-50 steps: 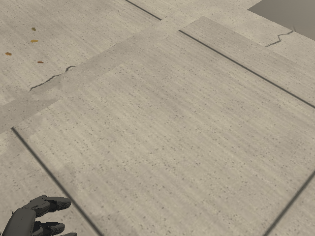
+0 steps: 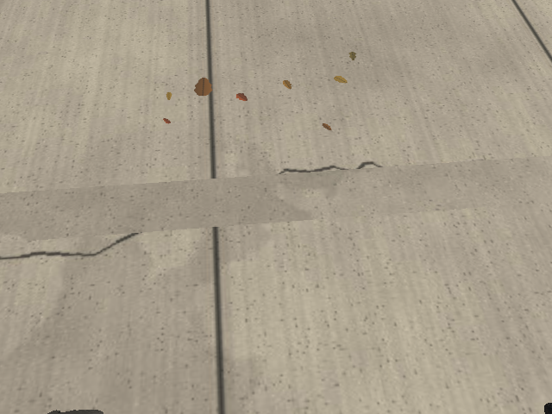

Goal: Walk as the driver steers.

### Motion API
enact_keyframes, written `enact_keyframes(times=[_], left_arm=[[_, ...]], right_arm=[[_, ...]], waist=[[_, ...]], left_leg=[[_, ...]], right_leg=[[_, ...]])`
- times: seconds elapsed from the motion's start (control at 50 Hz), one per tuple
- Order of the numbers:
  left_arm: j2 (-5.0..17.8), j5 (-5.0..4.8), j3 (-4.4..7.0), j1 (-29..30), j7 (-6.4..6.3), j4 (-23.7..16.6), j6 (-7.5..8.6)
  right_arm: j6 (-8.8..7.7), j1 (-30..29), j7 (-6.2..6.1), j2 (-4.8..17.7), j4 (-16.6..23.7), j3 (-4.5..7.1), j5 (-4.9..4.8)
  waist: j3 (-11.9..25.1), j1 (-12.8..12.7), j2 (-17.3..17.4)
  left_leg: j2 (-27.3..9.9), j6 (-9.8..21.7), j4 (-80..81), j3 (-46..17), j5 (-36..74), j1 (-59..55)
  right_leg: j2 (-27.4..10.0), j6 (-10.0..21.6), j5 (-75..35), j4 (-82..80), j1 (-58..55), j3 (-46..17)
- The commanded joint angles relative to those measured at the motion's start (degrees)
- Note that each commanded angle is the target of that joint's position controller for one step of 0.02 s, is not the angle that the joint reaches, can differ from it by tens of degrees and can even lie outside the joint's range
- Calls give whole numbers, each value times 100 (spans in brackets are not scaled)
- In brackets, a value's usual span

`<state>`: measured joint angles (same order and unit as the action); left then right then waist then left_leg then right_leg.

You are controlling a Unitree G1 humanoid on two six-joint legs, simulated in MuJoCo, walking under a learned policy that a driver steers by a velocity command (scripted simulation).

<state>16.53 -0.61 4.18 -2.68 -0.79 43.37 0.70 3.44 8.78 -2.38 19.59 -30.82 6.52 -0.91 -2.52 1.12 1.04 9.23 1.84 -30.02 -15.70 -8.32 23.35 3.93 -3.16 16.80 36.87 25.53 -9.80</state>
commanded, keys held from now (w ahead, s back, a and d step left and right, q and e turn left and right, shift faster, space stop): q+shift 0.56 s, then shift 0.14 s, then e+shift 0.30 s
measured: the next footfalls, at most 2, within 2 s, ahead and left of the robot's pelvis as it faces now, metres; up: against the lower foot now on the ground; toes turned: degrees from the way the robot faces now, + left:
right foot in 0.04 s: +0.10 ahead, -0.14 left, +0.00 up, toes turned +12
left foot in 0.48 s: -0.01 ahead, +0.13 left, +0.00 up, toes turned +33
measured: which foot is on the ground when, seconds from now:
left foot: down 0.00-0.04, up 0.06-0.46, down 0.48-0.92, up 0.94-1.00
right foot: up 0.00-0.02, down 0.04-0.48, up 0.50-0.88, down 0.90-1.00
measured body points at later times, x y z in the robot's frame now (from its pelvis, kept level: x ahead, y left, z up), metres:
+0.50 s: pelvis +0.01 +0.00 -0.01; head +0.04 +0.04 +0.44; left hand +0.00 +0.33 -0.11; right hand +0.31 -0.16 -0.08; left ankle -0.04 +0.10 -0.74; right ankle +0.06 -0.15 -0.73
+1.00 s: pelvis +0.03 +0.02 -0.01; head +0.07 +0.02 +0.44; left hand -0.02 +0.32 -0.10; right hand +0.34 -0.07 -0.10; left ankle -0.05 +0.10 -0.71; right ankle +0.12 -0.07 -0.73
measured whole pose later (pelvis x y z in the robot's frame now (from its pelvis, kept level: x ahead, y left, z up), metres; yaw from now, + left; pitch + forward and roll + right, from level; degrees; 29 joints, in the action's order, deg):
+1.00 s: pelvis +0.03 +0.02 -0.01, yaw +33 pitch +2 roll +1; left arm 16.3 -0.3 3.7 -12.7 0.2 39.3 -0.2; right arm 0.7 4.9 -1.8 14.8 -36.7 2.4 1.1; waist -1.6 -2.5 1.7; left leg 3.7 -0.6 -47.5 -3.1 -28.8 20.8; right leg 0.2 0.2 17.1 36.0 20.6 -2.3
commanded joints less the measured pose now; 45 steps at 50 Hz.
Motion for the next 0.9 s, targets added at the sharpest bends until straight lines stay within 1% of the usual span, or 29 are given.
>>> enact_keyframes(times=[0.02, 0.04, 0.06, 0.08, 0.1, 0.12, 0.14, 0.16, 0.2, 0.24, 0.28, 0.34, 0.38, 0.42, 0.46, 0.48, 0.5, 0.52, 0.54, 0.56, 0.58, 0.6, 0.66, 0.7, 0.76, 0.8, 0.82, 0.86, 0.9], left_arm=[[625, -10, 229, -339, 45, -269, 180], [841, 32, 311, -542, 30, -215, 172], [1275, 140, 380, -402, -15, -321, 94], [1216, 364, 365, -309, -14, -381, 89], [898, 328, 297, 26, -66, -581, 104], [618, 231, 227, 266, -137, -680, 67], [554, 146, 194, 311, -206, -730, 22], [582, 109, 175, 252, -260, -729, -9], [692, 160, 182, -79, -312, -676, -53], [809, 205, 220, -439, -309, -612, -93], [940, 203, 274, -558, -271, -596, -116], [1112, 167, 354, -415, -182, -621, -125], [1169, 112, 393, -305, -104, -622, -103], [1177, 6, 425, -324, -16, -580, -53], [1080, -109, 428, -276, 36, -528, -35], [846, -119, 384, -532, 70, -403, -33], [600, 44, 319, -579, 94, -500, -36], [367, 241, 207, -126, 41, -1043, 6], [699, 210, 282, 341, -17, -1063, 25], [706, 99, 281, 441, -50, -1099, 48], [752, 100, 307, 193, -104, -940, 46], [854, 146, 331, 5, -139, -852, 21], [683, 123, 272, -326, -77, -667, -20], [514, 90, 180, -259, -60, -678, -47], [383, 59, 66, -385, 28, -593, -97], [342, 26, 24, -414, 91, -577, -113], [419, -2, 38, -406, 108, -614, -121], [641, -39, 97, -415, 124, -720, -107], [928, 6, 149, -381, 117, -860, -73]], right_arm=[[-14, -223, 11, 781, 499, 206, -51], [-3, -141, 27, 601, 525, 141, -58], [0, 223, 57, 257, 538, 35, -44], [-99, 253, 123, 616, 648, 128, -8], [-139, 319, 170, 1029, 512, 229, 3], [-113, 369, 182, 1102, 334, 263, -25], [-62, 434, 165, 955, 218, 234, -5], [-31, 460, 185, 787, 226, 172, -11], [-30, 152, 212, 548, 376, 56, -84], [-41, -175, 209, 437, 516, -5, -97], [-44, -271, 231, 377, 573, -36, -72], [-30, -243, 281, 298, 549, -65, -43], [21, -143, 307, 347, 473, -25, -51], [105, -107, 339, 394, 446, 28, -62], [159, 200, 359, 393, 316, 107, -77], [150, 611, 297, 568, 150, 216, -59], [97, 1061, 201, 1280, 112, 440, -67], [-60, 782, 213, 1845, 304, 468, 143], [-237, 770, 296, 1424, 333, 397, 212], [-337, 680, 277, 1266, 217, 310, 176], [-345, 333, 212, 1046, 213, 246, 54], [-297, -4, 150, 818, 265, 151, -34], [-255, -158, 48, 696, 257, 35, 92], [-256, -63, 27, 717, 161, 20, 91], [-266, -220, 51, 402, 49, -139, 167], [-318, -187, 136, 135, -142, -274, 255], [-342, -179, 177, 195, -220, -274, 276], [-339, -277, 173, 478, -290, -198, 207], [-337, 47, 101, 611, -401, -122, 143]], waist=[[1004, -192, 1029], [1097, -190, 659], [1129, 131, -782], [883, 224, -1756], [722, 261, -1436], [564, 231, -1020], [502, 196, -758], [412, 127, -668], [348, -89, -697], [471, -346, -866], [617, -435, -967], [722, -386, -1048], [726, -304, -1108], [734, -245, -1136], [813, 6, -1010], [881, 145, -586], [756, 237, 915], [1070, 9, 2094], [1340, 420, 1194], [1110, 252, 1047], [954, 16, 653], [918, -125, 644], [1150, -233, 628], [1111, -140, 611], [1112, -77, 736], [984, -11, 815], [825, 2, 840], [473, -88, 804], [323, 2, 374]], left_leg=[[-1124, 579, 499, -1630, -201, -668], [-822, 372, -1, -1381, -1034, -224], [-60, 84, -1283, -315, -2594, 716], [-25, -192, -2766, 337, -2734, 1378], [-505, -363, -3530, 518, -2302, 1467], [-650, -446, -3795, 634, -1844, 1414], [-695, -520, -4161, 757, -1513, 1479], [-762, -582, -4438, 899, -1339, 1613], [-1001, -664, -4155, 1288, -1105, 1792], [-1210, -775, -3677, 1416, -1100, 1939], [-1376, -822, -3206, 1469, -1198, 1789], [-1461, -726, -2403, 1698, -1190, 1070], [-1391, -602, -1865, 1918, -1165, 531], [-1336, -425, -1277, 2032, -1144, 179], [-1144, -133, -211, 2183, -655, -555], [-996, 107, 365, 1987, -94, -1381], [-1978, 623, 795, 298, 2164, -2552], [-3064, 1820, 727, -1838, 2896, -2797], [-3003, 1921, 906, -1547, 2532, -2704], [-2706, 1637, 943, -1134, 2120, -2465], [-2438, 1313, 871, -679, 1863, -2279], [-2334, 1142, 806, -396, 1980, -2006], [-2068, 1089, 701, 19, 2549, -1524], [-1999, 1066, 644, 52, 2398, -1521], [-2032, 1037, 630, 253, 1846, -1302], [-2062, 1030, 715, 333, 1359, -934], [-2090, 1031, 730, 327, 1061, -790], [-2060, 953, 574, 341, 652, -735], [-1785, 598, 180, 468, -8, -918]], right_leg=[[-33, 171, -547, -1237, -932, 208], [-627, 376, -822, -1711, -1630, -115], [-1918, 1008, -1035, -1962, -2227, -1417], [-2634, 1722, -1230, -2292, -1740, -2472], [-2628, 1797, -1137, -2226, -1569, -2069], [-2150, 1524, -857, -2099, -1425, -1267], [-1798, 1317, -812, -1996, -1469, -760], [-1726, 1312, -1092, -1986, -1493, -440], [-1659, 1389, -1575, -2031, -1726, 87], [-1820, 1527, -1848, -2022, -2232, 270], [-2005, 1600, -2023, -2000, -2481, 463], [-2133, 1516, -2119, -1968, -2245, 966], [-2188, 1399, -2147, -1884, -2034, 1278], [-2326, 1251, -2158, -1668, -2079, 1429], [-2300, 890, -1968, -1063, -1958, 1736], [-2028, 552, -1537, -308, -1463, 2029], [-1399, 33, 490, 1447, 221, 2423], [-607, -270, 2254, 2793, 1895, 1594], [-612, -186, 2065, 3435, 2008, 777], [-623, -16, 1547, 3433, 2018, 596], [-739, 34, 1035, 3239, 1982, 555], [-781, 19, 706, 3004, 1782, 563], [-573, -104, 196, 2735, 971, 761], [-535, -149, 82, 2096, 801, 776], [-720, -115, -9, 1266, 142, 849], [-773, -36, -55, 752, -515, 938], [-718, 27, -16, 569, -699, 1008], [-534, 206, -218, -106, -789, 1224], [-660, 445, -1743, -662, -782, 859]])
